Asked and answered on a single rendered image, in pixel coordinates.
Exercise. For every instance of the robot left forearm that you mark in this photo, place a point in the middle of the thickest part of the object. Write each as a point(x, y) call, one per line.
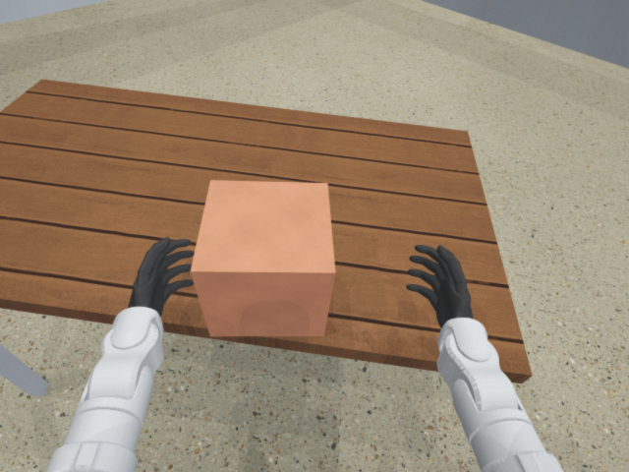
point(107, 423)

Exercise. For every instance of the carton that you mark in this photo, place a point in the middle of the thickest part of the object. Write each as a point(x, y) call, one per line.
point(264, 260)

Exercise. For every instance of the robot left hand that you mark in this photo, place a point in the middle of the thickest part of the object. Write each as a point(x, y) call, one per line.
point(150, 288)

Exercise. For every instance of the table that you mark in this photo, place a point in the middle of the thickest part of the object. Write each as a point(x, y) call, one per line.
point(91, 177)

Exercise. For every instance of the robot right hand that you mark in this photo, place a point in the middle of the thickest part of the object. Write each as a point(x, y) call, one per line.
point(450, 296)

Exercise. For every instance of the robot right forearm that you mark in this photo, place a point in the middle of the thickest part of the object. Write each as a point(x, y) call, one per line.
point(495, 422)

